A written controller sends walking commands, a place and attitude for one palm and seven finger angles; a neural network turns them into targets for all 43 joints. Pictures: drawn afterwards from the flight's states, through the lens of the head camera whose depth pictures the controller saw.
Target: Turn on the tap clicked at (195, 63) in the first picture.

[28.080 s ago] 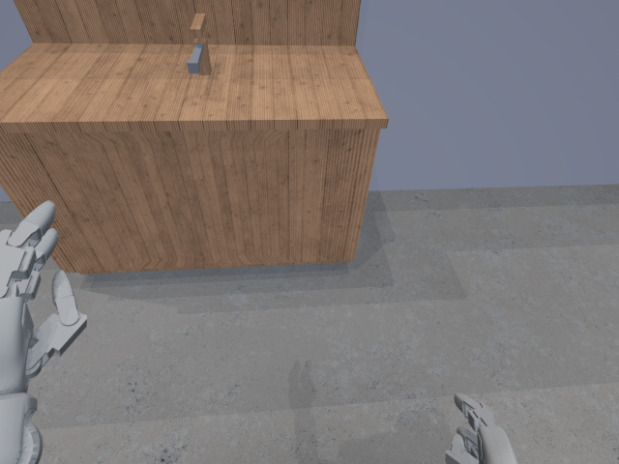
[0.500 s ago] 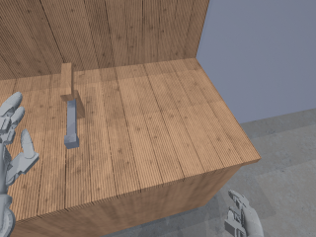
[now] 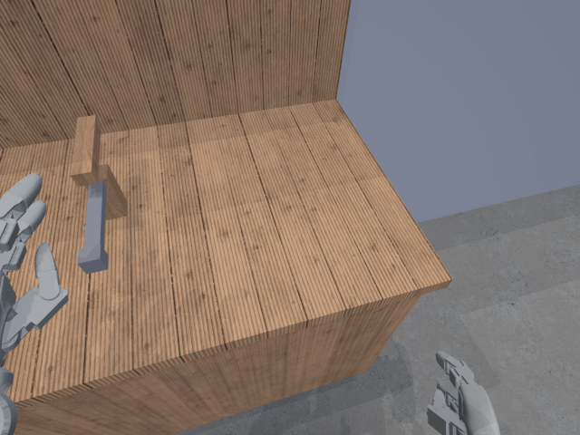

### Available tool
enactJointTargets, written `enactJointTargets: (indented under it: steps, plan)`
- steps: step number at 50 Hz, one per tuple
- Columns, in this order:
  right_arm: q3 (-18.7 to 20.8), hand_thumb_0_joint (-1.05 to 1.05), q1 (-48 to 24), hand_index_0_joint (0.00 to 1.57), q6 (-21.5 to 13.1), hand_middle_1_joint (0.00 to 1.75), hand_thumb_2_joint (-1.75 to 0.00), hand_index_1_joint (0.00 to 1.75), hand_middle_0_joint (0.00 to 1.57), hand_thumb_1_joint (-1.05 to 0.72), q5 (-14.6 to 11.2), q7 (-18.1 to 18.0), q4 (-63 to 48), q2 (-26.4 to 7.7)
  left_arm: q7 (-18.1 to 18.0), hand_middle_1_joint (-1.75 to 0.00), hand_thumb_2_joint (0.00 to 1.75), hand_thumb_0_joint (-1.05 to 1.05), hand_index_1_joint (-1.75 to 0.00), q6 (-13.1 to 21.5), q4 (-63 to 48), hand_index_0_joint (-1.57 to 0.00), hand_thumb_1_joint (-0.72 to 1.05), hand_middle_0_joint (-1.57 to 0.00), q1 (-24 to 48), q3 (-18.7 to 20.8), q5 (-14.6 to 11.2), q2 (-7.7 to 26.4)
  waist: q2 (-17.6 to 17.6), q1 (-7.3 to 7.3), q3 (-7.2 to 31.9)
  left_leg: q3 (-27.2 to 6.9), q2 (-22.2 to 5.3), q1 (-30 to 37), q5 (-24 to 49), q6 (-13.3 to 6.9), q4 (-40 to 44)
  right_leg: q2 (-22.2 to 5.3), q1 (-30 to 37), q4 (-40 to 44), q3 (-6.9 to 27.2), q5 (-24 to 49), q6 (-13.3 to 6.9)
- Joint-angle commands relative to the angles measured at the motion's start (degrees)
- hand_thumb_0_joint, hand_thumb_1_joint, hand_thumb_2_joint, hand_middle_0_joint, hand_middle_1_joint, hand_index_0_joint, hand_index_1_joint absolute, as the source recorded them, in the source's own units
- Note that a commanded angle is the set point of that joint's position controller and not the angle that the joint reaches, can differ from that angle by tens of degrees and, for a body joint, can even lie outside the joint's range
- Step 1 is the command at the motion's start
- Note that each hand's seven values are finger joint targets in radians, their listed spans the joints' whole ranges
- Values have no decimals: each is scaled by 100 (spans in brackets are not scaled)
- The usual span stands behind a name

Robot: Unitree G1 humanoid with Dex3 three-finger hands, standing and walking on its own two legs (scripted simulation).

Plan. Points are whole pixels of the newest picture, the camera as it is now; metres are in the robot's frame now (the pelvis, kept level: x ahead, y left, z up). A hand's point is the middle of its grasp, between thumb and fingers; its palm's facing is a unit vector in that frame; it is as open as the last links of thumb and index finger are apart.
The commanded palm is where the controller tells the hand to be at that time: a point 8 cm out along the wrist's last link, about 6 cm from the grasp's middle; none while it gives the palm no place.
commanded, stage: shuffle to correct the standing spot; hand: left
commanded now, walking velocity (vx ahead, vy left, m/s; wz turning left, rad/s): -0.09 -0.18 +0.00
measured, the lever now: (93, 259) +0.32 +0.30 +0.05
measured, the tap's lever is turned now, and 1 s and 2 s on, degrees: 0 0 0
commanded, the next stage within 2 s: none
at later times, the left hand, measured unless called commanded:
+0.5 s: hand (61, 300) +0.21 +0.24 +0.16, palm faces +0.30 -0.85 -0.42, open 7.4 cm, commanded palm +0.15 +0.28 +0.18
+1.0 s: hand (66, 287) +0.22 +0.24 +0.16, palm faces +0.31 -0.85 -0.42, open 7.4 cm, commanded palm +0.16 +0.28 +0.18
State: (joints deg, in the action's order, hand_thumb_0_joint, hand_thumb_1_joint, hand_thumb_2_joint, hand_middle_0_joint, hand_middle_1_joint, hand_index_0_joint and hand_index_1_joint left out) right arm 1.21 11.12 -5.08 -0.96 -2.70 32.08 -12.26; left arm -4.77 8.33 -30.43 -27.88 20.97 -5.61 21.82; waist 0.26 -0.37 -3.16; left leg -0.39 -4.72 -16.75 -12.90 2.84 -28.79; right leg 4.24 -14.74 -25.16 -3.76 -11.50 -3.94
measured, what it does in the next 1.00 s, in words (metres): stands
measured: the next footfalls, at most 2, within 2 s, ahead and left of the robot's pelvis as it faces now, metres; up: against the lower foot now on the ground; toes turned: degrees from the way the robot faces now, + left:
none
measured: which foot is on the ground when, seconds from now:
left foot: down 0.00-1.00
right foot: down 0.00-1.00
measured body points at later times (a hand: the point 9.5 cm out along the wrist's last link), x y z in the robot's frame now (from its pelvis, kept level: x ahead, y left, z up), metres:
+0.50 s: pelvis -0.01 +0.00 +0.00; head +0.03 +0.01 +0.45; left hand +0.19 +0.28 +0.19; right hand +0.16 -0.24 -0.08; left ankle +0.02 +0.15 -0.74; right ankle +0.02 -0.07 -0.74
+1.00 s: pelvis +0.00 +0.00 +0.00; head +0.04 +0.01 +0.45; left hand +0.20 +0.28 +0.19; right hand +0.18 -0.24 -0.08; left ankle +0.02 +0.15 -0.74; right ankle +0.02 -0.07 -0.74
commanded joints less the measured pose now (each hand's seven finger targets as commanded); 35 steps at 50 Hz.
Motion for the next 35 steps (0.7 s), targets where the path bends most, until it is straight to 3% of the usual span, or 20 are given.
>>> enactJointTargets:
  steps: [1,2,5,6,7,8,12,13,16,17,20,22,23,27,30,31,35]
  plan:
    - [215,0,-515,20,-338,30,-90,30,20,-90,-46,-56,-899,-603,-188,-30,90,0,-30,360,-1324,-20,90,-20,213,834,-48,1179,165,12,935,-48,-102,497,295,-368,119,-905,69,704,810,491,265]
    - [196,0,-421,20,-313,30,-90,30,20,-90,1,-48,-858,-622,-161,-30,90,0,-30,379,-1219,-20,90,-20,189,695,-67,1021,102,39,970,-45,-92,431,268,-377,155,-869,97,718,745,392,310]
    - [254,0,-380,20,-320,30,-90,30,20,-90,-13,-63,-902,-655,-150,-30,90,0,-30,379,-1232,-20,90,-20,86,815,-66,1120,73,6,1020,-115,-171,408,429,-376,137,-888,175,591,789,633,315]
    - [220,0,-505,20,-318,30,-90,30,20,-90,-48,-64,-892,-620,-165,-30,90,0,-30,356,-1245,-20,90,-20,12,828,-67,1142,243,14,958,-118,-189,479,512,-376,215,-854,119,573,738,673,294]
    - [186,0,-437,20,-294,30,-90,30,20,-90,-3,-64,-872,-634,-135,-30,90,0,-30,371,-1163,-20,90,-20,41,693,-79,1015,215,32,969,-140,-213,395,441,-391,311,-782,151,562,651,533,355]
    - [237,0,-434,20,-302,30,-90,30,20,-90,-7,-82,-904,-658,-137,-30,90,0,-30,374,-1175,-20,90,-20,87,832,-68,1152,165,1,911,-169,-267,320,410,-398,331,-778,166,547,691,538,406]
    - [194,0,-420,20,-268,30,-90,30,20,-90,3,-75,-881,-628,-126,-30,90,0,-30,359,-1120,-20,90,-20,40,747,-81,1056,48,23,875,-111,-237,264,338,-396,301,-793,154,620,686,509,420]
    - [235,0,-416,20,-288,30,-90,30,20,-90,-7,-88,-937,-640,-121,-30,90,0,-30,382,-1201,-20,90,-20,117,855,-67,1165,15,-5,774,-106,-250,240,332,-388,259,-815,62,641,743,554,461]
    - [196,0,-445,20,-328,30,-90,30,20,-90,-22,-72,-898,-593,-128,-30,90,0,-30,423,-1298,-20,90,-20,89,823,-64,1161,167,9,833,-98,-214,359,279,-366,233,-866,-17,657,770,481,363]
    - [174,0,-375,20,-303,30,-90,30,20,-90,14,-66,-879,-612,-117,-30,90,0,-30,436,-1211,-20,90,-20,95,708,-68,1050,184,30,884,-75,-206,320,163,-386,301,-817,17,679,735,263,420]
    - [230,0,-324,20,-345,30,-90,30,20,-90,3,-67,-930,-632,-131,-30,90,0,-30,449,-1330,-20,90,-20,145,797,-47,1147,109,11,905,-119,-224,303,-83,-387,219,-875,-62,690,852,17,373]
    - [173,0,-375,20,-325,30,-90,30,20,-90,21,-68,-883,-616,-145,-30,90,0,-30,449,-1395,-20,90,-20,152,728,-62,1089,314,39,967,-174,-252,283,-122,-398,416,-775,17,632,731,-104,351]
    - [218,0,-389,20,-352,30,-90,30,20,-90,14,-82,-933,-638,-155,-30,90,0,-30,457,-1467,-20,90,-20,199,851,-43,1217,290,3,941,-258,-317,231,-109,-411,440,-761,47,574,750,-49,363]
    - [152,0,-423,20,-330,30,-90,30,20,-90,27,-82,-875,-612,-152,-30,90,0,-30,411,-1312,-20,90,-20,109,771,-53,1100,407,23,925,-346,-418,50,-87,-434,601,-663,244,425,588,42,373]
    - [223,0,-379,20,-352,30,-90,30,20,-90,9,-70,-922,-647,-134,-30,90,0,-30,391,-1301,-20,90,-20,81,824,-25,1141,369,2,926,-394,-479,49,-25,-438,496,-714,248,362,676,219,320]
    - [177,0,-460,20,-351,30,-90,30,20,-90,-10,-65,-899,-605,-148,-30,90,0,-30,369,-1317,-20,90,-20,30,810,-40,1126,522,18,880,-398,-461,77,-57,-437,550,-705,224,378,643,214,294]
    - [227,0,-347,20,-349,30,-90,30,20,-90,0,-44,-905,-645,-123,-30,90,0,-30,372,-1347,-20,90,-20,131,743,-17,1082,348,18,936,-363,-435,78,-15,-414,368,-760,238,364,711,337,254]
